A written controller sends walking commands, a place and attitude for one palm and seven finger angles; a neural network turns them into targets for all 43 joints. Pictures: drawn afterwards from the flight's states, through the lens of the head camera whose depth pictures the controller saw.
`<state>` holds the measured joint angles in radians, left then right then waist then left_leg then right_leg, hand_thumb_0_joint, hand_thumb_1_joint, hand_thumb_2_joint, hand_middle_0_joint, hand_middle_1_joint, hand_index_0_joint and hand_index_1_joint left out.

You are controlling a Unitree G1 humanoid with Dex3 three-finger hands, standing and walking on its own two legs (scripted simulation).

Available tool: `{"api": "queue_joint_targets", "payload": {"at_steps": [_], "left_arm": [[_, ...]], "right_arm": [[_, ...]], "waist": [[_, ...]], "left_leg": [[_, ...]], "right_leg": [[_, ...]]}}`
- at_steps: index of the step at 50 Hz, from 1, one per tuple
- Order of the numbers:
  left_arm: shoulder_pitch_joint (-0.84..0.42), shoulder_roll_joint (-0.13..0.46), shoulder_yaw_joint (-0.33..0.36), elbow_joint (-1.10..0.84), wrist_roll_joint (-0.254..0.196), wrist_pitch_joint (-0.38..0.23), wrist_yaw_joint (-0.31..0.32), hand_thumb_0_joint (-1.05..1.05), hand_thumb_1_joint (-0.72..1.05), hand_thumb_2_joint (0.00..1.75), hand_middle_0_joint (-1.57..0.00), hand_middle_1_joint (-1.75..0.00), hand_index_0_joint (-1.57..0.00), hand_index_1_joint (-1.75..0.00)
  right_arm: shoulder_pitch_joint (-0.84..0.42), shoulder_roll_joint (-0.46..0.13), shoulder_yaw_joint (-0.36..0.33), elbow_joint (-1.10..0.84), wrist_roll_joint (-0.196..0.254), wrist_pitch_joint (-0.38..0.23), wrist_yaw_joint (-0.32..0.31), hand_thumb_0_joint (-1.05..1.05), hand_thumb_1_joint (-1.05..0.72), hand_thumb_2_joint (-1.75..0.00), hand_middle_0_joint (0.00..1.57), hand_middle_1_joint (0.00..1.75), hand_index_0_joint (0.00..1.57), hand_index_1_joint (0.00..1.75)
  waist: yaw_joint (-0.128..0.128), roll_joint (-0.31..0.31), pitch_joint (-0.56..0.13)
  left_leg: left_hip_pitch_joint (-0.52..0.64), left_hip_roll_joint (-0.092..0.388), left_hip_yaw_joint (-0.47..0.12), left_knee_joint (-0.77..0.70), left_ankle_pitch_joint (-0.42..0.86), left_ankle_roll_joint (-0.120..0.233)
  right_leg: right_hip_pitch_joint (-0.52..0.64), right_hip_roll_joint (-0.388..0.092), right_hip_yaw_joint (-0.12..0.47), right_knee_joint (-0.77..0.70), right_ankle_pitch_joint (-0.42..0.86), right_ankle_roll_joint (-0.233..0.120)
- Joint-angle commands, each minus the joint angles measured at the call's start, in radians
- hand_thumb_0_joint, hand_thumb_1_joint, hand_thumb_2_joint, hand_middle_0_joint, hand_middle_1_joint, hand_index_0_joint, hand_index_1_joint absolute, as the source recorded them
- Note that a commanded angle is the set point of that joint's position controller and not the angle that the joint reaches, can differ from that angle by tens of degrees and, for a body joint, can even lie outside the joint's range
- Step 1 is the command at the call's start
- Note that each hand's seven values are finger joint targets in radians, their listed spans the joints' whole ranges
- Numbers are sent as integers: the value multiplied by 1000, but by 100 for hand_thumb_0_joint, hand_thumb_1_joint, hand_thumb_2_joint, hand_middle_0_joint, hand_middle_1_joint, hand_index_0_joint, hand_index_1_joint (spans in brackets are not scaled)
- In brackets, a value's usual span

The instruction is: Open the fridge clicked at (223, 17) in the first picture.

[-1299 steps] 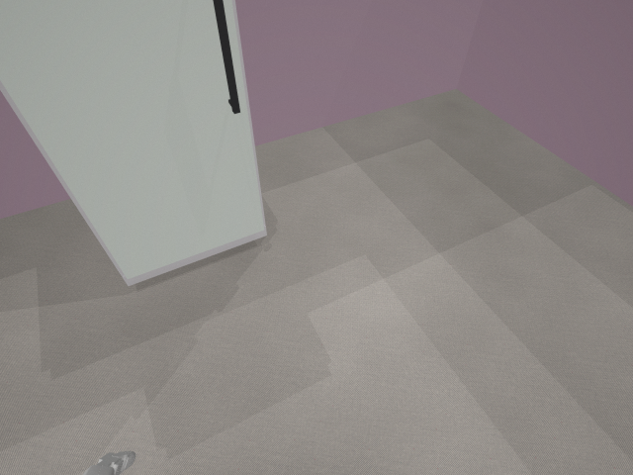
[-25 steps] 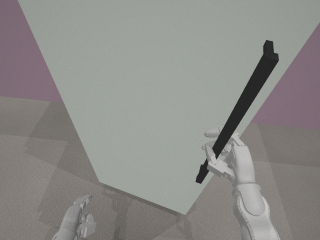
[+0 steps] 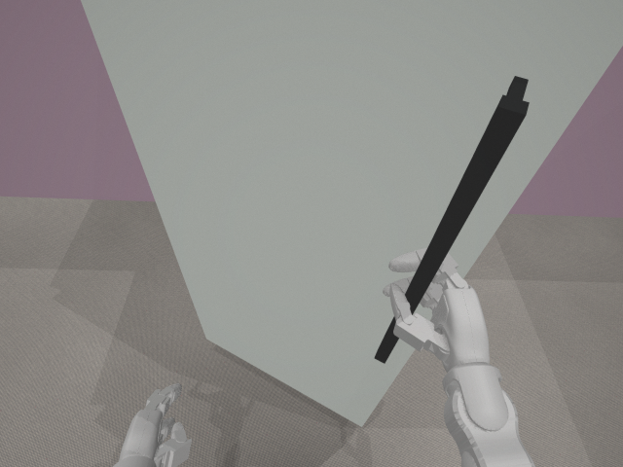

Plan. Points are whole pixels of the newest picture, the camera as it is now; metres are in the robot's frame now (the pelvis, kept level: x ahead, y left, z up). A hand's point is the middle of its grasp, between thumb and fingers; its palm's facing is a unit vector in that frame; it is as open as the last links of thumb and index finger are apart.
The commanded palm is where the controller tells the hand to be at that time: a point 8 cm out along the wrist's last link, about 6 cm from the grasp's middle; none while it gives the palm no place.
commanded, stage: walk backward, drawing the door open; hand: right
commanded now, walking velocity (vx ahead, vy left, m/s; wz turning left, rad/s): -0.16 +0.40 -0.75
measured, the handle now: (426, 268) +0.33 -0.08 +0.12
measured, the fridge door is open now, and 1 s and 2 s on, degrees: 28 57 73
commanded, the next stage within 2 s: stop walking and hold the door back in 1.38 s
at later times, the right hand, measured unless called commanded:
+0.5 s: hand (310, 419) +0.16 +0.03 +0.09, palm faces +0.05 +0.99 -0.14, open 5.9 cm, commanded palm +0.13 -0.01 +0.10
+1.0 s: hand (204, 456) +0.12 +0.12 +0.09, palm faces +0.67 +0.71 -0.21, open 6.1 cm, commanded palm +0.06 +0.11 +0.10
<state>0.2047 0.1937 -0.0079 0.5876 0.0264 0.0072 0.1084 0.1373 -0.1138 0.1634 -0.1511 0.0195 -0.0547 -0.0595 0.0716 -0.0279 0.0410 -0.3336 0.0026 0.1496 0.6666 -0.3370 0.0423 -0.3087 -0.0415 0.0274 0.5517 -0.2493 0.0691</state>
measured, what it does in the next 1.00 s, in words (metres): steps to the left, turning right: left foot, then right foot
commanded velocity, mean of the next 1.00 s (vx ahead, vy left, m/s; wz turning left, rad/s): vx -0.17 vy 0.37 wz -0.69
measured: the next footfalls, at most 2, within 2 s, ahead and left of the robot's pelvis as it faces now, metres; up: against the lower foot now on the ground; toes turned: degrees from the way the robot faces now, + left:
left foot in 0.12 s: +0.05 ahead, +0.13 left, +0.00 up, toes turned -7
right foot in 0.36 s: -0.08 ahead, -0.02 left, +0.00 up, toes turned -24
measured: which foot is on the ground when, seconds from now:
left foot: up 0.00-0.10, down 0.12-0.36, up 0.38-0.60, down 0.62-0.78, up 0.80-0.98, down 1.00-1.00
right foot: down 0.00-0.16, up 0.18-0.34, down 0.36-0.62, up 0.64-0.76, down 0.78-1.00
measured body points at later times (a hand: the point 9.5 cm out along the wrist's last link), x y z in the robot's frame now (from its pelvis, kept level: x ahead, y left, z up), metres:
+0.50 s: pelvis -0.09 +0.16 +0.00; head -0.03 +0.14 +0.44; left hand +0.15 +0.30 -0.10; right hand +0.15 -0.02 +0.10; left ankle -0.01 +0.26 -0.66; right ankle -0.11 +0.00 -0.73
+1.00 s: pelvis -0.01 +0.39 -0.01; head +0.05 +0.36 +0.43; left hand +0.26 +0.42 -0.13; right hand +0.08 +0.09 +0.10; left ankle +0.11 +0.46 -0.73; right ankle -0.12 +0.17 -0.72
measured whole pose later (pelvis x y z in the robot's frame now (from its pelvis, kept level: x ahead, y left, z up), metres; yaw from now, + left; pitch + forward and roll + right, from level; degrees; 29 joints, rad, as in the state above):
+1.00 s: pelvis -0.01 +0.39 -0.01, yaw -48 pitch +0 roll +0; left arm 0.20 0.17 0.01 0.59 0.00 -0.12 0.06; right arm 0.10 -0.17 0.09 -0.26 -0.01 -0.07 -0.04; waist 0.01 -0.06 0.15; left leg -0.36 0.04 0.02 0.67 -0.31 -0.02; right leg -0.44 -0.16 0.13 0.63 -0.30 0.05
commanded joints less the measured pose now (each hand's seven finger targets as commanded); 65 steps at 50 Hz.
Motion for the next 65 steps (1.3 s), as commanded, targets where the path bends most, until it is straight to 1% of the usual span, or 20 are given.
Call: {"api": "queue_joint_targets", "payload": {"at_steps": [1, 9, 12, 16, 17, 18, 20, 28, 30, 33, 37, 39, 40, 43, 47, 50, 51, 55, 61, 65], "left_arm": [[-105, 94, 48, -143, 34, -78, -17, 0, 90, 90, -20, -30, -20, -30], [-131, 47, 59, -93, -18, -99, -14, 0, 90, 90, -20, -30, -20, -30], [-133, 11, 35, -94, 7, -133, 5, 0, 90, 90, -20, -30, -20, -30], [-61, 39, 32, -82, 6, -184, 6, 0, 90, 90, -20, -30, -20, -30], [-6, 56, 43, -90, 9, -195, -2, 0, 90, 90, -20, -30, -20, -30], [-31, 128, 73, -125, 27, -206, -20, 0, 90, 90, -20, -30, -20, -30], [-102, 120, 66, -125, 36, -194, -38, 0, 90, 90, -20, -30, -20, -30], [-127, 99, 66, -99, -45, -183, -72, 0, 90, 90, -20, -30, -20, -30], [-116, 34, 51, -94, -51, -163, -67, 0, 90, 90, -20, -30, -20, -30], [-144, 40, 71, -111, -44, -181, -29, 0, 90, 90, -20, -30, -20, -30], [-80, 33, 45, -89, -18, -195, -3, 0, 90, 90, -20, -30, -20, -30], [-92, 136, 80, -110, 19, -211, -21, 0, 90, 90, -20, -30, -20, -30], [-102, 170, 85, -116, 6, -188, -49, 0, 90, 90, -20, -30, -20, -30], [-174, 133, 78, -98, 9, -182, -48, 0, 90, 90, -20, -30, -20, -30], [-116, 97, 65, -141, -33, -173, -42, 0, 90, 90, -20, -30, -20, -30], [-133, 12, 43, -148, -25, -168, -26, 0, 90, 90, -20, -30, -20, -30], [-137, 29, 59, -141, -24, -179, -23, 0, 90, 90, -20, -30, -20, -30], [-148, 17, 36, -107, -9, -155, -14, 0, 90, 90, -20, -30, -20, -30], [-99, 38, 32, -143, -2, -158, 11, 0, 90, 90, -20, -30, -20, -30], [7, 59, 38, -152, -1, -159, 11, 0, 90, 90, -20, -30, -20, -30]], "right_arm": [[-151, -69, -29, -281, -50, -98, 17, 0, -90, -90, 45, 140, 45, 140], [-193, -61, -17, -269, -54, -72, -7, 0, -90, -90, 45, 140, 45, 140], [-281, -20, 22, -256, -79, -70, 12, 0, -90, -90, 45, 140, 45, 140], [-313, 54, 130, -246, -61, -110, 29, 0, -90, -90, 45, 140, 45, 140], [-325, 59, 153, -270, -55, -122, 37, 0, -90, -90, 45, 140, 45, 140], [-351, 73, 164, -299, -64, -141, 44, 0, -90, -90, 45, 140, 45, 140], [-368, 20, 122, -345, -93, -165, 52, 0, -90, -90, 45, 140, 45, 140], [-302, 57, 132, -329, -67, -134, 41, 0, -90, -90, 45, 140, 45, 140], [-306, -15, 83, -402, -62, -134, 30, 0, -90, -90, 45, 140, 45, 140], [-217, -64, -1, -363, -62, -102, 27, 0, -90, -90, 45, 140, 45, 140], [-251, 19, 59, -332, -43, -129, 59, 0, -90, -90, 45, 140, 45, 140], [-252, 19, 58, -377, -59, -163, 63, 0, -90, -90, 45, 140, 45, 140], [-258, -10, 34, -369, -73, -178, 50, 0, -90, -90, 45, 140, 45, 140], [-212, -68, -58, -411, -67, -175, 47, 0, -90, -90, 45, 140, 45, 140], [-183, -49, -79, -377, -34, -122, 17, 0, -90, -90, 45, 140, 45, 140], [-217, -205, -201, -463, -48, -109, -11, 0, -90, -90, 45, 140, 45, 140], [-148, -171, -193, -413, -47, -81, -18, 0, -90, -90, 45, 140, 45, 140], [-94, -165, -228, -382, -32, -142, -19, 0, -90, -90, 45, 140, 45, 140], [-90, -148, -204, -415, -18, -136, -26, 0, -90, -90, 45, 140, 45, 140], [-125, -145, -182, -456, -19, -142, -23, 0, -90, -90, 45, 140, 45, 140]], "waist": [[-13, -151, -169], [-37, 217, -233], [-43, 221, -152], [22, 93, -160], [57, -6, -180], [29, -250, -201], [5, -102, -211], [-30, -149, -224], [-12, 60, -252], [-57, 362, -266], [29, 155, -185], [3, -184, -243], [10, -9, -211], [-47, -200, -133], [-70, -159, -219], [-85, 283, -196], [-103, 361, -212], [-74, 206, -204], [-75, 217, -273], [-7, 32, -338]], "left_leg": [[-83, 3, -268, 277, -172, -63], [-38, 237, -207, -436, -182, 101], [32, 269, -137, -360, 143, 175], [16, 169, 0, -67, 382, 98], [-186, 118, -12, 125, 232, 33], [-396, 15, -67, 387, -123, -56], [-366, 65, -273, 593, -97, -82], [255, -36, -37, -200, 43, -84], [184, 101, -90, -320, 79, -18], [140, 303, -209, -278, 401, 159], [-39, 166, 22, 141, 494, 66], [-415, 9, -121, 562, -229, -85], [-325, 41, -233, 603, -163, -83], [-219, 91, -306, 509, -60, -85], [310, -34, -44, -73, 21, -70], [33, 288, -404, -411, -8, 94], [-36, 392, -556, -436, -38, 186], [240, 281, -156, -223, 504, 170], [342, 314, -147, -243, 649, 176], [128, 208, -62, 3, 538, 28]], "right_leg": [[66, -348, 564, -275, 380, -288], [-20, 71, -103, 400, -177, -32], [-152, 1, -90, 601, -271, -47], [82, -33, -72, -2, -62, -61], [288, -150, 72, -190, 133, -96], [391, -461, 563, -287, 439, -223], [250, -508, 676, -246, 421, -301], [-83, -114, 139, -177, -189, -109], [-63, 37, -40, 76, -174, -49], [-167, 44, -79, 581, -338, -50], [106, -20, -83, 14, -31, -57], [407, -521, 714, -276, 600, -269], [318, -522, 665, -301, 434, -302], [53, -405, 453, -224, 85, -274], [-180, -146, 70, -146, -240, -109], [-213, 79, -97, 613, -357, -25], [-217, 89, -23, 853, -427, -35], [-267, 12, -94, 753, -319, -5], [-116, 17, -150, 273, -342, -42], [258, -45, -111, -205, 27, -85]]}}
